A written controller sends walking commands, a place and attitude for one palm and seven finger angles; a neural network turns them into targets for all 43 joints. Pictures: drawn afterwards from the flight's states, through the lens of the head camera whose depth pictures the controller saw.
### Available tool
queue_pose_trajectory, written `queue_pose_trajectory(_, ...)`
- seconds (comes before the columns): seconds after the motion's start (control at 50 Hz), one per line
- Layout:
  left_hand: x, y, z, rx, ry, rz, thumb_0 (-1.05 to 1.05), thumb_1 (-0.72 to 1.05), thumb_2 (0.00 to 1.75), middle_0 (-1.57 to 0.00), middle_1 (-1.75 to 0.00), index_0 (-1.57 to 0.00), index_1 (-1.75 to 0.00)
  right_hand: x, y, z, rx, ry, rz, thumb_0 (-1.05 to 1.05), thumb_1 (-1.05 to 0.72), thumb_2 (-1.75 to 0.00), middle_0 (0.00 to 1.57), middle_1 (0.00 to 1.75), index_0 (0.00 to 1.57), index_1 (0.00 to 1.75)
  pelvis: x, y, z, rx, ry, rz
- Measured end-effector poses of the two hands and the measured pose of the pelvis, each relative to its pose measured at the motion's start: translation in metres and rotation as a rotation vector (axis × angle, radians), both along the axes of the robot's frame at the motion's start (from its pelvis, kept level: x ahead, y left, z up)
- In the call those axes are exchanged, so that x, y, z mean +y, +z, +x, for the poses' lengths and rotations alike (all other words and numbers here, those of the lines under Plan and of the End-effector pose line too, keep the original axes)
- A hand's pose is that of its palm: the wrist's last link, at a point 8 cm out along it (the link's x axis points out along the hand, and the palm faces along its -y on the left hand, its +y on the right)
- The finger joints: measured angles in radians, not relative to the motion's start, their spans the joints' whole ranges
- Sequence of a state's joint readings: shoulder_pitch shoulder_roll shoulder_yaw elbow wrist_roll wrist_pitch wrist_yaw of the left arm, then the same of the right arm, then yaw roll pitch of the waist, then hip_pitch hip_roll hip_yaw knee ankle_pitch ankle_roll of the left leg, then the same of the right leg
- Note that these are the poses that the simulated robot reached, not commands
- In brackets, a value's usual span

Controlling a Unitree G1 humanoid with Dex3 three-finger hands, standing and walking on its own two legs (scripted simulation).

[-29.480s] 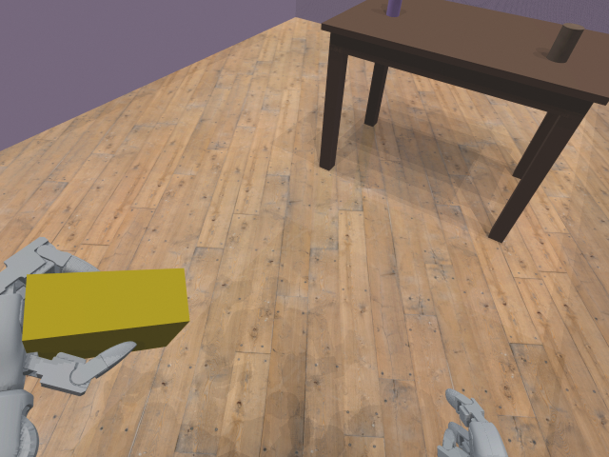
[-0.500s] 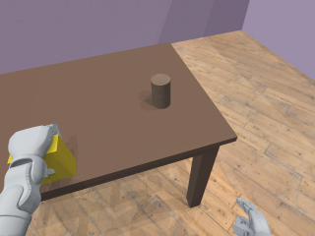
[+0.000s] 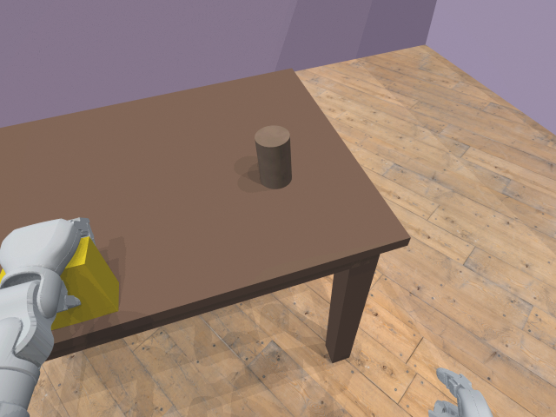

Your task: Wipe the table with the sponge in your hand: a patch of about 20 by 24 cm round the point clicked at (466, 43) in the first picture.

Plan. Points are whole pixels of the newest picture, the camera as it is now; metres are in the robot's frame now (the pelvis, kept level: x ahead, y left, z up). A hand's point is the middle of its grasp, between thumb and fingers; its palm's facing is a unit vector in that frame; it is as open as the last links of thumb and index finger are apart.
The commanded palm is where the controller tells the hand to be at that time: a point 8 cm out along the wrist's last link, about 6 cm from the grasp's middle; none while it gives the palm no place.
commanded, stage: wipe forward along the first lane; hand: left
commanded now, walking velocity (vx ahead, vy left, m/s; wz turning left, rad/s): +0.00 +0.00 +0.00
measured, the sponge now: (73, 293) +0.26 +0.37 +0.01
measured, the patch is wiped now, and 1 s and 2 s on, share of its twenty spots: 0.05 0.20 0.25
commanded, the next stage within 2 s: slide across to the middle lane in 1.44 s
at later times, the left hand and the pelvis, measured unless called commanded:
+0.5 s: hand (62, 241) +0.32 +0.39 +0.07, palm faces -0.19 +0.05 -0.98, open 9.8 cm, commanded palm +0.32 +0.38 +0.09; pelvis -0.02 -0.01 -0.02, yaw -1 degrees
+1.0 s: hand (58, 218) +0.37 +0.42 +0.07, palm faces -0.19 +0.03 -0.98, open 9.7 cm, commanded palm +0.37 +0.41 +0.09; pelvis -0.03 +0.01 -0.03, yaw -2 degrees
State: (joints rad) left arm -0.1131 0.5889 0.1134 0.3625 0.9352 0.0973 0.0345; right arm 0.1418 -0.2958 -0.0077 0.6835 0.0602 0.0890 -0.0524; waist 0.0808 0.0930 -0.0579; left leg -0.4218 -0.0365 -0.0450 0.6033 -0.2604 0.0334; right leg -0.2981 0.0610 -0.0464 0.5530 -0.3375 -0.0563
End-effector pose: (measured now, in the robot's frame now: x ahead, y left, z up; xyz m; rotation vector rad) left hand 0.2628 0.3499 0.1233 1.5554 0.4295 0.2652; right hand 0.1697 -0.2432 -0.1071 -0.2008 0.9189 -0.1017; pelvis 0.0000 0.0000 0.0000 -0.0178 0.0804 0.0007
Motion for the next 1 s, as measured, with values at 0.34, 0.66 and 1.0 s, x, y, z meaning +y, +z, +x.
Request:
queue_pose_trajectory(0.34,0.021,0.0,0.042,0.087,0.02,0.039,0.01,-0.53,1.12,-0.8,-1.31,-0.81,-1.35,-0.031,-0.023,-0.07,0.154,-0.086,-0.031,0.01,-0.91,-0.9,0.2,0.3,0.2,0.3,-0.01,-0.011,-0.014,0.067,-0.005,-0.005)
queue_pose_trajectory(0.66,0.038,0.0,0.062,0.046,0.038,0.056,0.01,-0.56,1.15,-0.81,-1.31,-0.82,-1.36,-0.041,-0.041,-0.141,0.316,-0.159,-0.04,0.01,-0.91,-0.9,0.2,0.3,0.2,0.3,-0.01,-0.023,-0.026,0.128,-0.011,-0.019)
queue_pose_trajectory(1.0,0.06,0.0,0.096,0.086,0.036,0.045,0.02,-0.56,1.15,-0.81,-1.31,-0.81,-1.36,-0.028,-0.036,-0.156,0.344,-0.188,-0.074,0.0,-0.91,-0.9,0.2,0.3,0.2,0.3,0.006,-0.028,-0.026,0.172,-0.026,-0.043)
